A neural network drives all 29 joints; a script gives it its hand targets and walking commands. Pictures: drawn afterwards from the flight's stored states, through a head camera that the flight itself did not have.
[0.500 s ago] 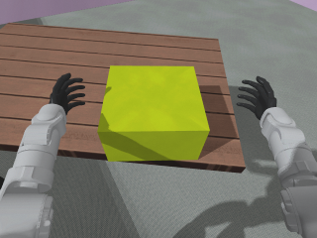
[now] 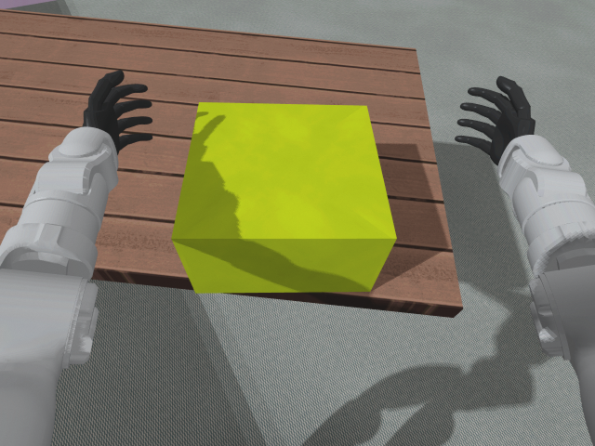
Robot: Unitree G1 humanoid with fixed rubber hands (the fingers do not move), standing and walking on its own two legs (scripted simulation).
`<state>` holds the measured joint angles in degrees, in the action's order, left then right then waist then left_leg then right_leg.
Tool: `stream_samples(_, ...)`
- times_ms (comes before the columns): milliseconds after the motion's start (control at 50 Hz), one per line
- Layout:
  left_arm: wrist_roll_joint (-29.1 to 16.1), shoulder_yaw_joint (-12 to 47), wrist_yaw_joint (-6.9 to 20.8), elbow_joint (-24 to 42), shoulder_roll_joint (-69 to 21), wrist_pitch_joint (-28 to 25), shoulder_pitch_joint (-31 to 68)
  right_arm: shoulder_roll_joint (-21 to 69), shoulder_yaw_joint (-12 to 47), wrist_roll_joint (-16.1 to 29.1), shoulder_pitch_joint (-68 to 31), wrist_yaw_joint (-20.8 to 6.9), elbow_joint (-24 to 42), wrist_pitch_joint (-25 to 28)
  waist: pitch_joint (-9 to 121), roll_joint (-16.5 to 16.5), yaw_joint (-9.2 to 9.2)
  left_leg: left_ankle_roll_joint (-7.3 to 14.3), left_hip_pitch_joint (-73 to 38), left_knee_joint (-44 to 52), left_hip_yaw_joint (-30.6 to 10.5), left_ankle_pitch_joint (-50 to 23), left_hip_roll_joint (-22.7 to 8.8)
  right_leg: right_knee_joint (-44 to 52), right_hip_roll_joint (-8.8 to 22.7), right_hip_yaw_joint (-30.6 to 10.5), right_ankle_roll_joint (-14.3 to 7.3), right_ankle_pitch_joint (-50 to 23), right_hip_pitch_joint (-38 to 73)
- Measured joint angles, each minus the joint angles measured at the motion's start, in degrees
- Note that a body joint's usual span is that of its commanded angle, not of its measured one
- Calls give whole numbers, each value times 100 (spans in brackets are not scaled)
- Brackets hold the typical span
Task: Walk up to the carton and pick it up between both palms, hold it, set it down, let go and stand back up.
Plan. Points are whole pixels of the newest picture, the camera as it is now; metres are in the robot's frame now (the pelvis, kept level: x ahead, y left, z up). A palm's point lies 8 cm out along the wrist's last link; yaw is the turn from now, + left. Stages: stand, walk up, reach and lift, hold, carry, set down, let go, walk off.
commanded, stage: reach and lift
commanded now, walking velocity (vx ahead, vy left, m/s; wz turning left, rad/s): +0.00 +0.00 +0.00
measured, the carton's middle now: (284, 196) +0.49 +0.02 +0.01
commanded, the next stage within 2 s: none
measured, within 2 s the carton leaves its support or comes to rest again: neither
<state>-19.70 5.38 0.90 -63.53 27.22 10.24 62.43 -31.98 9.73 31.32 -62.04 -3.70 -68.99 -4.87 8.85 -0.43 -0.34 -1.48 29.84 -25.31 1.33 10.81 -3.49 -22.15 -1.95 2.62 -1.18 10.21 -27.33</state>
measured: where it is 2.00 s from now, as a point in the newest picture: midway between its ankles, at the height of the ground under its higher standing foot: outside the picture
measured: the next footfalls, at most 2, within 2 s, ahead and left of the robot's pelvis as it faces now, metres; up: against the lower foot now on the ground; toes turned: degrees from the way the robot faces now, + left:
none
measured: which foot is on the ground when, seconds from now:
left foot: down 0.00-1.00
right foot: down 0.00-1.00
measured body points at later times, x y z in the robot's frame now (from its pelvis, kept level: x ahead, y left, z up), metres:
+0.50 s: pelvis -0.02 +0.00 -0.02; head +0.08 +0.01 +0.42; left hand +0.46 +0.24 +0.07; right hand +0.46 -0.24 +0.08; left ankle +0.00 +0.13 -0.74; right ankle -0.01 -0.10 -0.74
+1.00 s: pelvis -0.02 +0.00 -0.02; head +0.09 +0.01 +0.41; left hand +0.47 +0.21 +0.06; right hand +0.47 -0.22 +0.07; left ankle +0.00 +0.13 -0.74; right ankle -0.01 -0.10 -0.74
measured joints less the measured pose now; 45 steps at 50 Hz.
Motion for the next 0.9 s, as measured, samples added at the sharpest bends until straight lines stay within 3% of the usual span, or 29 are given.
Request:
stream_samples(300, 59, 313, 79, -1262, -292, -1268, 131, 262, 181, 11, -134, -68, -1011, 884, 191, 17, 8, -14, 644, -319, -75, 22, 1, -287, 8, 67, -12, 30, -606)
stream_samples(480, -399, 667, -30, -1863, -373, -2012, 203, 537, 7, -237, 2, -61, -987, 1275, 421, 29, 49, 9, 1520, -668, -65, 2, 39, -800, 63, 58, -8, 93, -1561)
stream_samples(900, -193, 507, -168, -2209, -775, -2437, 422, 859, -59, -352, -154, 88, -1133, 1543, 591, -72, 37, -18, 1915, -906, 4, 99, 11, -1171, 48, -15, -39, 232, -2051)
